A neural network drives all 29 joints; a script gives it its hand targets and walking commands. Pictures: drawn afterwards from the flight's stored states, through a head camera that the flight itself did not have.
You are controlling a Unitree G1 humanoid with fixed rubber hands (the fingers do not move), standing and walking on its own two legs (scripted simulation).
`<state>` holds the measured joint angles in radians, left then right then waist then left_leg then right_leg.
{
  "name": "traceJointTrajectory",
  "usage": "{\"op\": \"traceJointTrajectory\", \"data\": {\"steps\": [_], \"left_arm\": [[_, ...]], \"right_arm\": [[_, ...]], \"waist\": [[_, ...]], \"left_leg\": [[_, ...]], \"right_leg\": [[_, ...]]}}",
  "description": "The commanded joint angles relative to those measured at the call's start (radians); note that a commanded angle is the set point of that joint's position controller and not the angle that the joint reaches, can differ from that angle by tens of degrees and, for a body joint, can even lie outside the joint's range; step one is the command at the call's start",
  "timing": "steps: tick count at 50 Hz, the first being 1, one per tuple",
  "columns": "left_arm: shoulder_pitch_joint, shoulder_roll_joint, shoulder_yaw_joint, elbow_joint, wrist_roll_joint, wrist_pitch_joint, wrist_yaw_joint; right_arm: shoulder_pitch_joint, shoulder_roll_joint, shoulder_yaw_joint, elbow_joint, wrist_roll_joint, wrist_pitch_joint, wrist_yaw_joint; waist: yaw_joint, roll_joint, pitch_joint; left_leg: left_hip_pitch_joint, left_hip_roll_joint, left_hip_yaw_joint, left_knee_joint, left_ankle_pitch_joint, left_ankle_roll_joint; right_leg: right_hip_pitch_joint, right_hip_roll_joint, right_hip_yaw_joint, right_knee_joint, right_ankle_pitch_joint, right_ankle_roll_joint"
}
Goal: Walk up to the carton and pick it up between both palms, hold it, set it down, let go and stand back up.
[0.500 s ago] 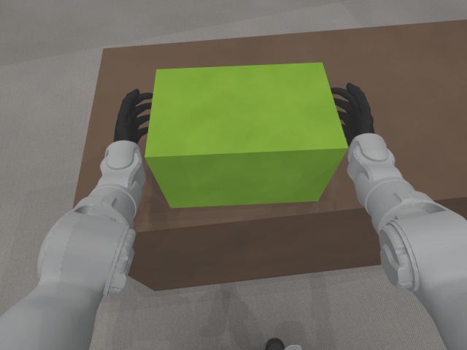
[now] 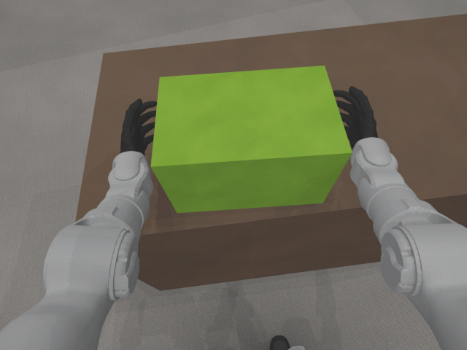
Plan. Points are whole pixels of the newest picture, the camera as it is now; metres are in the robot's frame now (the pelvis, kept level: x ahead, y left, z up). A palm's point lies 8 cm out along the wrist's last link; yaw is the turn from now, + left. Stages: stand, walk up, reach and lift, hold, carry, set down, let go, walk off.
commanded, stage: reach and lift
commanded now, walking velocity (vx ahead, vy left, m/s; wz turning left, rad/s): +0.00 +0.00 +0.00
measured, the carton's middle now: (246, 144) +0.50 -0.02 +0.00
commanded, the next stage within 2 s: none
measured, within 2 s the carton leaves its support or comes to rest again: leaves its support in 1.46 s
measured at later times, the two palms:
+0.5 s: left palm (137, 151) +0.47 +0.18 +0.04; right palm (361, 143) +0.46 -0.21 +0.04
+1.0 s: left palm (136, 158) +0.46 +0.18 +0.04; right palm (364, 150) +0.44 -0.21 +0.05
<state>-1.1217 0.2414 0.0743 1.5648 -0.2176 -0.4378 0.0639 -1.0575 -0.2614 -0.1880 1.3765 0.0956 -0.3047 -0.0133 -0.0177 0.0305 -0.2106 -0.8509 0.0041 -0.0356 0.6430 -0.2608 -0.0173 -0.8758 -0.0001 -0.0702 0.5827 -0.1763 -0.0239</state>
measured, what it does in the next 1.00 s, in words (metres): stands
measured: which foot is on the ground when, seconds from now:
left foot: down 0.00-1.00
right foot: down 0.00-1.00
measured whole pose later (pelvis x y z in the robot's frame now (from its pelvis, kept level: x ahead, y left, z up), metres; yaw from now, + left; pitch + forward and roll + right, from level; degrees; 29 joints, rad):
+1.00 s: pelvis +0.01 +0.01 +0.02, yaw -2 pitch +26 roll -1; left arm -0.94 0.15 0.32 1.43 0.02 -0.65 0.06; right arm -0.91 -0.22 -0.49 1.42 -0.25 -0.69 -0.02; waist 0.00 0.03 -0.17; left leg -0.70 0.01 -0.01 0.43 -0.17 0.00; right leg -0.70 0.01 -0.04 0.30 -0.05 -0.01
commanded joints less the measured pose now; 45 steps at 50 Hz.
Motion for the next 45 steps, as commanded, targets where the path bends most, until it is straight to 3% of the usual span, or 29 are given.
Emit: {"op": "traceJointTrajectory", "data": {"steps": [1, 3, 5, 13, 22, 29, 45], "left_arm": [[-0.484, -0.357, 0.045, -0.141, 0.211, -0.062, -0.154], [-0.426, -0.461, 0.072, -0.093, 0.287, -0.082, -0.194], [-0.380, -0.478, 0.101, -0.069, 0.330, -0.099, -0.200], [-0.288, -0.488, 0.130, -0.084, 0.370, -0.110, -0.182], [-0.256, -0.544, 0.101, -0.146, 0.389, -0.179, -0.164], [-0.231, -0.582, 0.078, -0.168, 0.411, -0.213, -0.159], [-0.243, -0.598, 0.028, -0.172, 0.394, -0.224, -0.155]], "right_arm": [[-0.425, 0.404, -0.057, -0.162, -0.250, -0.071, 0.115], [-0.373, 0.502, -0.106, -0.138, -0.368, -0.103, 0.160], [-0.322, 0.525, -0.140, -0.106, -0.430, -0.130, 0.176], [-0.221, 0.552, -0.157, -0.031, -0.518, -0.173, 0.190], [-0.210, 0.570, -0.125, -0.007, -0.555, -0.299, 0.179], [-0.219, 0.570, -0.099, 0.028, -0.550, -0.385, 0.164], [-0.256, 0.528, -0.065, 0.054, -0.526, -0.429, 0.155]], "waist": [[-0.029, -0.006, -0.678], [-0.033, 0.015, -0.630], [-0.033, 0.019, -0.589], [-0.022, -0.026, -0.500], [-0.011, -0.037, -0.551], [-0.013, -0.025, -0.589], [0.001, -0.012, -0.640]], "left_leg": [[0.220, -0.019, 0.086, -0.103, 0.291, -0.027], [0.254, -0.014, 0.088, -0.131, 0.288, -0.026], [0.282, -0.008, 0.089, -0.149, 0.297, -0.027], [0.346, 0.012, 0.099, -0.190, 0.345, -0.027], [0.387, 0.020, 0.108, -0.172, 0.540, -0.046], [0.376, 0.013, 0.110, -0.174, 0.593, -0.053], [0.402, 0.005, 0.108, -0.200, 0.504, -0.044]], "right_leg": [[0.648, -0.030, 0.004, -0.032, 0.410, 0.046], [0.667, -0.033, -0.009, -0.052, 0.447, 0.041], [0.661, -0.032, -0.016, -0.066, 0.470, 0.038], [0.628, -0.015, -0.039, -0.119, 0.435, 0.041], [0.678, -0.004, -0.048, -0.118, 0.611, 0.043], [0.717, -0.003, -0.040, -0.126, 0.700, 0.038], [0.639, 0.017, -0.044, -0.174, 0.571, 0.032]]}}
